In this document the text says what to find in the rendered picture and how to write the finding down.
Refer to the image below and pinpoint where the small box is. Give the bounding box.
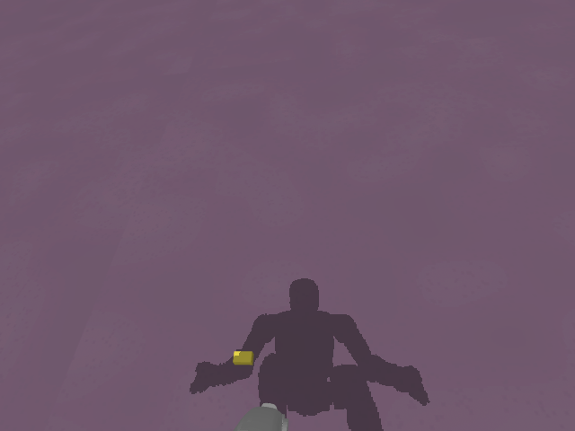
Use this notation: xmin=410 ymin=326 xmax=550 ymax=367
xmin=233 ymin=351 xmax=254 ymax=365

